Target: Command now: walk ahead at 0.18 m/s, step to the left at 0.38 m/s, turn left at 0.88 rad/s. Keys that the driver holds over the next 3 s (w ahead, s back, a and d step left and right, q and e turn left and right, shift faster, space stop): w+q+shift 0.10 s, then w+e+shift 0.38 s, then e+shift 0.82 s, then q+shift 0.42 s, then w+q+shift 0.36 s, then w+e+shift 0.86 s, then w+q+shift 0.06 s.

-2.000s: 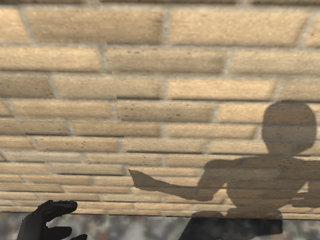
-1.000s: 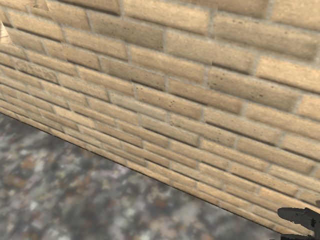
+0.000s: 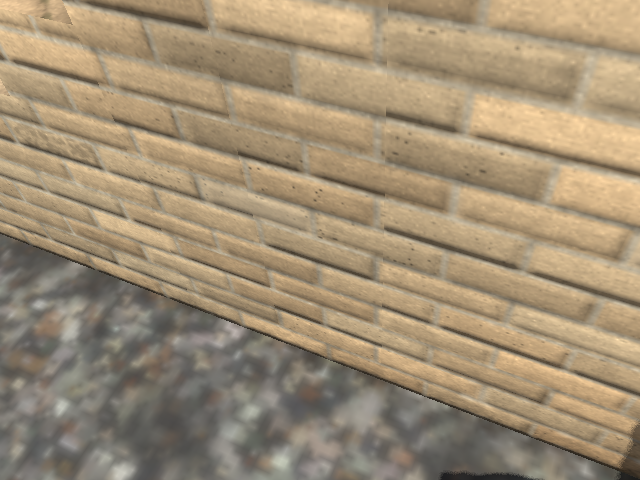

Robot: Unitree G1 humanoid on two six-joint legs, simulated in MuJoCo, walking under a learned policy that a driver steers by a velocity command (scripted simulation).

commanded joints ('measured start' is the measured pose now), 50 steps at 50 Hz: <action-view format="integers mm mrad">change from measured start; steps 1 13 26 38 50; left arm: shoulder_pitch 96 304 58 172 -202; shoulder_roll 207 243 63 67 231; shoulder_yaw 65 118 67 32 129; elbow -19 91 -75 -103 -211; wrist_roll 3 -18 -45 1 -44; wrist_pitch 20 5 29 0 5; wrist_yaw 63 41 -21 -209 -13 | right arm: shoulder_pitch -48 -64 40 -167 -255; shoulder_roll -22 81 -18 -142 21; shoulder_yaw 11 59 12 -29 33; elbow -115 -123 -4 -57 -150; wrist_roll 13 -25 40 -37 -18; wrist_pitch -17 -22 -162 -220 -133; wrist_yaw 41 22 2 -83 -119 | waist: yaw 6 -15 17 121 -29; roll -123 -315 145 60 -2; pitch -55 154 -91 -91 -131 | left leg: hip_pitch -251 -21 671 498 186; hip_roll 101 145 424 336 -36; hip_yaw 10 120 -201 453 110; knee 83 -286 -1037 -809 -390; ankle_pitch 110 114 -234 1316 -147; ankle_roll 26 39 75 -4 -48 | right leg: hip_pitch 250 125 -645 -167 -18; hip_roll -281 -366 -143 39 -82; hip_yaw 175 82 238 7 481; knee -113 -338 985 402 -103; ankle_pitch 78 -120 -56 -2 480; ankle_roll -6 -12 -39 9 -209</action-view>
